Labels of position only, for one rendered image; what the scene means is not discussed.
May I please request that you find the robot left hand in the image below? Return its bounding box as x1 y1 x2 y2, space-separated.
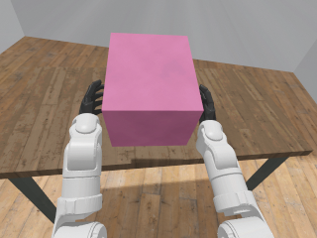
78 79 105 115

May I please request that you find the right robot forearm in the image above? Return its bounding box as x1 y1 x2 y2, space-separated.
195 120 274 238

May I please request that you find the carton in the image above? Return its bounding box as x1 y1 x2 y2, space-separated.
101 33 204 147

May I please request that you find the left robot forearm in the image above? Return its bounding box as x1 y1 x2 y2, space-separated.
51 113 103 238

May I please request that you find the table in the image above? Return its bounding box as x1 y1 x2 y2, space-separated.
0 66 314 224

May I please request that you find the left robot upper arm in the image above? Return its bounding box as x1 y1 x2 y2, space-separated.
53 221 107 238

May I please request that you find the robot right hand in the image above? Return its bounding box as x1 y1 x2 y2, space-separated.
199 84 217 125

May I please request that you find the right robot upper arm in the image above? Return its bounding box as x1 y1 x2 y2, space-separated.
217 216 273 238

